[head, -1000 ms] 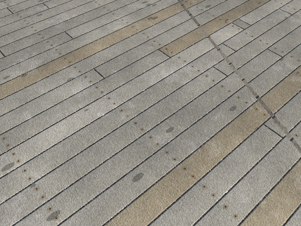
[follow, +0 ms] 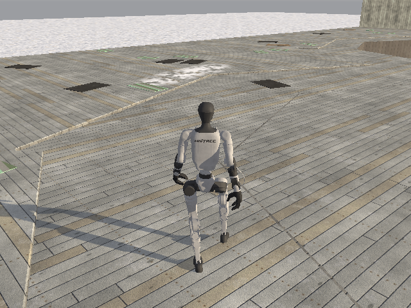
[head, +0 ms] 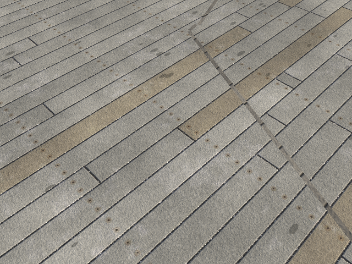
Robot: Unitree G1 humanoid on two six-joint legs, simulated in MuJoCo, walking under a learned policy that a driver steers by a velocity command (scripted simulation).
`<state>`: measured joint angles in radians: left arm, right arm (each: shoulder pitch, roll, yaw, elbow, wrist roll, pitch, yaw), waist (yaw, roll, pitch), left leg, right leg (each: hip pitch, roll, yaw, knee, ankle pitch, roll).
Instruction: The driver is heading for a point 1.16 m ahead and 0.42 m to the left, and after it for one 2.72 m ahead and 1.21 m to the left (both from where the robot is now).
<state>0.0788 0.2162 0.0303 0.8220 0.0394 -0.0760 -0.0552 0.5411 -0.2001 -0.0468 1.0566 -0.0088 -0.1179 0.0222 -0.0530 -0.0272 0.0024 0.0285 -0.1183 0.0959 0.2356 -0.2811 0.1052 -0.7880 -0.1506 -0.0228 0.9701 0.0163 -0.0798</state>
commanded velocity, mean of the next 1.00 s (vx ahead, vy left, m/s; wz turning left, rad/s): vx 1.00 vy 0.00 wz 0.59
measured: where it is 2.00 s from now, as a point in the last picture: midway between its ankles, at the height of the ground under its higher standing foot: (41, 92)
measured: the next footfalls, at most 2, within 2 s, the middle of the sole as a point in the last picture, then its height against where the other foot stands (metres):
right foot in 0.18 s outside the picture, level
left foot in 0.64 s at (155, 197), level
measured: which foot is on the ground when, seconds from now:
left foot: down 0.00-0.20, up 0.22-0.62, down 0.64-1.00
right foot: up 0.00-0.16, down 0.18-0.64, up 0.66-1.00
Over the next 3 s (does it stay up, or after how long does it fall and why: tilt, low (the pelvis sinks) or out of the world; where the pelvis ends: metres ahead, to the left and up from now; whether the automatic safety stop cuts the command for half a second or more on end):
stays up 2.35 1.07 -0.01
